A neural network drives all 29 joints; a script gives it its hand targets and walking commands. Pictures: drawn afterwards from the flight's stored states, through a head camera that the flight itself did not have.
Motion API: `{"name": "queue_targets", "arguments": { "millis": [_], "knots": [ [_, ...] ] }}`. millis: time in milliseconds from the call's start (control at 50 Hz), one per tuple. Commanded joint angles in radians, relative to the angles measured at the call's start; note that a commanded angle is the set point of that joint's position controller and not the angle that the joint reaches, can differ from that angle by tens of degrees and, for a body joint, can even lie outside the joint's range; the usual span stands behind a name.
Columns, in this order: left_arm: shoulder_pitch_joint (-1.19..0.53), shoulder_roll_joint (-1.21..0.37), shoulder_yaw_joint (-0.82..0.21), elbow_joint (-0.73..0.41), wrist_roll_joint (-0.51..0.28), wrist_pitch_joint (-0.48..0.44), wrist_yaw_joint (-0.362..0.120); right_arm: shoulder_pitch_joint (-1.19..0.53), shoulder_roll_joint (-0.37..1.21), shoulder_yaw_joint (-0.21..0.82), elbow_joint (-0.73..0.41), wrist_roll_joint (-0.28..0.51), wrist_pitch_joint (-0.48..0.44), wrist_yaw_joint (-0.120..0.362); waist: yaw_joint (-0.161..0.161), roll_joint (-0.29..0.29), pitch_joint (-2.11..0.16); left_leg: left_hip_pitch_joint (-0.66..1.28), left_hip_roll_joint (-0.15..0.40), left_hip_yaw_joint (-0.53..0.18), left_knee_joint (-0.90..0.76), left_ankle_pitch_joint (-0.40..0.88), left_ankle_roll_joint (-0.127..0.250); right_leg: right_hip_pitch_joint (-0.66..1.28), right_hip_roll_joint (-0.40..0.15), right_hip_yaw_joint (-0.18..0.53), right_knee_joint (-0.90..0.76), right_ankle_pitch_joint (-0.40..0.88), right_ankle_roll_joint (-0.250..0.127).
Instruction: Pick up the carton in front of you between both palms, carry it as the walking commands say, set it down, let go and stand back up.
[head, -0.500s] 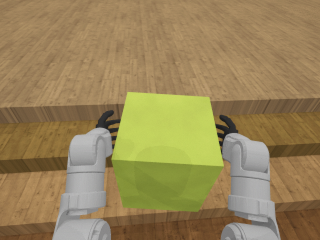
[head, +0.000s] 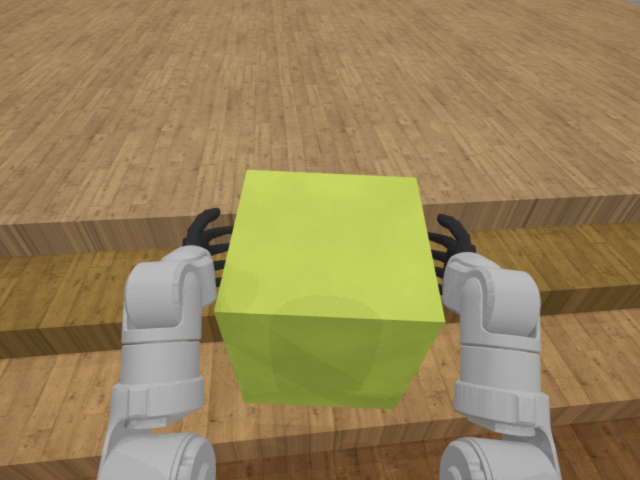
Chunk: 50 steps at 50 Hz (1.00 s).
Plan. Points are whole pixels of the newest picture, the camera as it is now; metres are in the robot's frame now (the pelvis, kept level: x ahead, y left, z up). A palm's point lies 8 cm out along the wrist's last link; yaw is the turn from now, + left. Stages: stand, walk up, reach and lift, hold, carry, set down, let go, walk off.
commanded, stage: carry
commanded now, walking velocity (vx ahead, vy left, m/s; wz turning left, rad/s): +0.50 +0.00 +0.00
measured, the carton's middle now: (325, 296) +0.35 +0.00 +0.08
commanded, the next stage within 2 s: none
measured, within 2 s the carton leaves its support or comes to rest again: neither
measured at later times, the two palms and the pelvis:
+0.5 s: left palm (243, 156) +0.54 +0.13 +0.18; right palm (442, 169) +0.53 -0.17 +0.17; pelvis +0.17 -0.01 +0.03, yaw -1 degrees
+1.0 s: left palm out of the picture +0.81 +0.13 +0.35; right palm out of the picture +0.85 -0.17 +0.36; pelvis +0.46 -0.06 +0.19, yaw -2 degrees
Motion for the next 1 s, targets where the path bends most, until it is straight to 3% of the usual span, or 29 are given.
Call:
{"name": "queue_targets", "arguments": {
  "millis": [0,60,120,140,160,180,220,280,340,380,400,420,460,480,500,520,540,580,640,720,760,800,840,860,880,900,920,940,980],
  "knots": [
    [-0.755,-0.803,-0.578,-0.089,-0.286,0.006,-0.077,-0.723,0.798,0.581,-0.105,0.313,0.007,0.076,-0.032,0.115,-0.217,0.253,0.385,-0.517,-0.261,-0.103,0.232,-0.266,-0.049,0.049,0.135,-0.082,-0.019],
    [-0.710,-0.760,-0.531,-0.056,-0.264,0.032,-0.066,-0.736,0.779,0.575,-0.115,0.323,0.035,0.064,-0.037,0.060,-0.253,0.327,0.381,-0.420,-0.197,0.293,0.215,-0.266,-0.044,0.016,0.088,-0.090,-0.009],
    [-0.727,-0.767,-0.500,-0.047,-0.260,0.044,-0.066,-0.785,0.816,0.577,-0.104,0.348,0.051,0.065,0.094,0.000,-0.299,0.090,0.201,-0.101,0.167,0.771,0.077,0.239,-0.037,0.104,-0.337,0.150,-0.038],
    [-0.685,-0.753,-0.487,-0.024,-0.252,0.048,-0.067,-0.766,0.810,0.558,-0.083,0.344,0.055,0.063,0.104,-0.150,-0.338,-0.185,0.132,-0.020,0.423,0.412,0.018,0.502,-0.161,0.292,-0.374,0.478,-0.061],
    [-0.707,-0.744,-0.499,-0.029,-0.246,0.044,-0.064,-0.773,0.812,0.549,-0.091,0.333,0.060,0.069,0.095,-0.394,-0.373,-0.474,0.043,0.012,0.639,-0.095,-0.049,0.692,-0.338,0.537,-0.321,0.731,-0.226],
    [-0.737,-0.774,-0.519,-0.045,-0.260,0.050,-0.071,-0.795,0.801,0.545,-0.096,0.314,0.058,0.071,0.095,-0.252,-0.355,-0.616,0.030,-0.015,0.977,-0.224,-0.046,0.698,-0.352,0.554,-0.301,0.698,-0.309],
    [-0.846,-0.852,-0.574,-0.112,-0.314,0.049,-0.088,-0.761,0.801,0.500,-0.064,0.285,0.062,0.072,0.107,-0.012,-0.299,-0.902,0.039,-0.091,1.382,-0.284,0.004,0.735,-0.322,0.496,-0.267,0.558,-0.302],
    [-0.936,-0.893,-0.617,-0.163,-0.369,0.044,-0.095,-0.726,0.799,0.469,-0.039,0.244,0.068,0.061,0.111,0.041,-0.245,-1.174,0.049,-0.139,1.603,-0.349,0.044,0.779,-0.292,0.447,-0.250,0.370,-0.202],
    [-0.988,-0.894,-0.629,-0.174,-0.408,0.040,-0.106,-0.736,0.761,0.454,-0.044,0.192,0.068,0.041,0.060,0.027,-0.170,-0.985,0.125,0.004,1.297,-0.225,0.013,0.459,-0.207,0.296,-0.408,0.121,-0.131],
    [-0.952,-0.891,-0.615,-0.146,-0.398,0.044,-0.110,-0.737,0.778,0.473,-0.042,0.195,0.071,0.035,0.055,-0.057,-0.112,-0.782,0.143,0.071,1.031,-0.211,0.001,0.267,-0.187,0.212,-0.528,0.479,-0.151],
    [-0.909,-0.883,-0.601,-0.115,-0.388,0.048,-0.113,-0.732,0.787,0.495,-0.043,0.202,0.072,0.034,0.029,-0.076,-0.159,-0.574,0.107,0.135,0.882,-0.171,0.017,0.206,-0.155,0.075,-0.474,0.882,-0.124],
    [-0.867,-0.880,-0.584,-0.096,-0.369,0.048,-0.115,-0.734,0.796,0.514,-0.041,0.208,0.072,0.035,-0.009,-0.156,-0.245,-0.401,0.051,0.165,0.791,-0.107,0.047,0.211,-0.160,0.018,-0.375,1.436,-0.100],
    [-0.869,-0.879,-0.549,-0.124,-0.322,0.044,-0.119,-0.817,0.852,0.569,-0.105,0.265,0.056,0.049,-0.146,-0.208,-0.432,-0.116,-0.049,0.183,0.537,0.031,0.038,0.312,-0.170,-0.017,0.016,2.026,-0.017],
    [-0.881,-0.885,-0.539,-0.145,-0.298,0.041,-0.121,-0.810,0.900,0.594,-0.119,0.299,0.042,0.058,-0.222,-0.114,-0.544,0.134,-0.065,0.149,0.186,0.193,0.054,0.289,-0.092,-0.060,0.348,1.935,0.069],
    [-0.837,-0.890,-0.546,-0.150,-0.275,0.035,-0.123,-0.802,0.954,0.642,-0.156,0.339,0.024,0.071,-0.240,0.113,-0.512,0.335,0.052,-0.068,-0.125,0.576,0.108,0.083,0.019,0.021,0.760,0.827,0.081],
    [-0.749,-0.860,-0.519,-0.139,-0.239,0.031,-0.122,-0.723,0.986,0.673,-0.138,0.368,0.010,0.079,-0.157,0.309,-0.584,0.666,0.318,-0.545,0.121,1.548,0.277,-0.355,0.158,0.194,1.206,-0.079,0.099],
    [-0.662,-0.848,-0.496,-0.108,-0.192,0.020,-0.121,-0.757,0.982,0.708,-0.192,0.384,-0.007,0.087,-0.199,0.191,-0.744,0.730,0.364,-0.793,0.065,1.227,0.373,-0.482,0.197,0.352,1.462,-0.072,0.062],
    [-0.713,-0.807,-0.451,-0.185,-0.141,0.002,-0.111,-0.969,1.043,0.793,-0.332,0.489,-0.031,0.111,-0.133,-0.041,-0.532,0.597,0.367,-0.809,-0.013,0.358,0.273,-0.722,0.083,0.354,1.459,-0.075,-0.015],
    [-0.691,-0.725,-0.427,-0.177,-0.078,-0.032,-0.086,-1.054,1.063,0.843,-0.374,0.588,-0.048,0.146,-0.070,-0.126,-0.295,0.338,0.332,-0.591,-0.110,0.148,0.173,-0.727,-0.015,0.208,1.242,-0.094,-0.043],
    [-0.664,-0.658,-0.460,-0.201,-0.040,-0.017,-0.051,-0.969,0.943,0.765,-0.303,0.576,-0.022,0.156,-0.109,0.038,-0.257,0.457,0.330,-0.436,-0.212,0.390,0.164,-0.947,-0.076,0.067,1.266,-0.149,-0.043],
    [-0.674,-0.629,-0.484,-0.207,-0.063,0.011,-0.037,-0.880,0.873,0.698,-0.240,0.530,0.011,0.151,-0.086,0.055,-0.200,0.445,0.282,-0.339,-0.267,0.371,0.128,-0.946,-0.111,0.036,1.066,-0.154,-0.042],
    [-0.697,-0.635,-0.511,-0.175,-0.098,0.045,-0.035,-0.810,0.843,0.630,-0.171,0.481,0.047,0.143,-0.064,0.080,-0.181,0.225,0.227,-0.164,-0.392,0.581,0.125,-0.576,-0.085,-0.047,0.647,-0.038,-0.040],
    [-0.722,-0.671,-0.545,-0.149,-0.146,0.077,-0.039,-0.750,0.797,0.557,-0.113,0.415,0.083,0.138,0.026,0.241,-0.346,0.169,0.221,-0.001,-0.233,1.378,0.099,-0.153,0.046,-0.173,0.479,0.129,-0.073],
    [-0.768,-0.715,-0.572,-0.156,-0.186,0.087,-0.049,-0.739,0.788,0.527,-0.095,0.374,0.094,0.137,0.122,0.312,-0.434,0.209,0.241,0.018,-0.039,1.590,0.072,-0.009,0.078,-0.174,0.414,0.174,-0.067],
    [-0.808,-0.759,-0.599,-0.160,-0.231,0.093,-0.063,-0.738,0.778,0.499,-0.081,0.336,0.102,0.136,0.205,0.291,-0.496,0.229,0.219,0.044,0.232,1.577,0.038,0.135,0.111,-0.161,0.179,0.231,-0.042],
    [-0.860,-0.797,-0.628,-0.153,-0.269,0.094,-0.075,-0.734,0.756,0.463,-0.064,0.281,0.107,0.131,0.221,0.128,-0.585,0.030,0.125,-0.052,0.558,1.075,-0.014,0.423,0.035,0.086,0.041,0.293,-0.108],
    [-0.886,-0.837,-0.642,-0.122,-0.320,0.089,-0.086,-0.670,0.737,0.413,-0.045,0.227,0.111,0.127,0.163,-0.230,-0.628,-0.291,-0.061,-0.102,0.996,0.091,-0.101,0.587,-0.291,0.693,-0.180,0.565,-0.286],
    [-0.886,-0.911,-0.670,-0.110,-0.369,0.084,-0.102,-0.654,0.702,0.370,-0.034,0.190,0.111,0.121,0.129,-0.161,-0.667,-0.333,-0.032,-0.274,1.249,0.067,-0.064,0.495,-0.306,0.857,-0.218,0.460,-0.335],
    [-1.071,-1.017,-0.707,-0.170,-0.462,0.063,-0.132,-0.741,0.705,0.343,-0.073,0.137,0.097,0.111,0.093,0.009,-0.494,-0.484,0.039,-0.251,1.278,0.087,-0.011,0.353,-0.272,0.719,-0.168,0.194,-0.265]
  ]
}}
